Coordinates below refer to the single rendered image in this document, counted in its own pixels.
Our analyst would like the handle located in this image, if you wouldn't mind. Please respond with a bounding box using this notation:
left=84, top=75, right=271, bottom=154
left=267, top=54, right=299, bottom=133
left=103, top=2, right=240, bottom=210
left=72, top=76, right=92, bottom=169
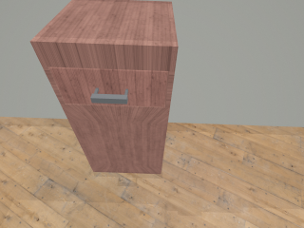
left=90, top=87, right=128, bottom=105

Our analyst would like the drawer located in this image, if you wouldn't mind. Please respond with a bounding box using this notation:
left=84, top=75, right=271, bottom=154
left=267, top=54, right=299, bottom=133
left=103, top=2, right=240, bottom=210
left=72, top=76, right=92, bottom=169
left=49, top=66, right=168, bottom=107

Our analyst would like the cabinet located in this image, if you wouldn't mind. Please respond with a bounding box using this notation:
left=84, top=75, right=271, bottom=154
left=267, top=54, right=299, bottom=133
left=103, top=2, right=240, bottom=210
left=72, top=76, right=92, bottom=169
left=30, top=0, right=179, bottom=174

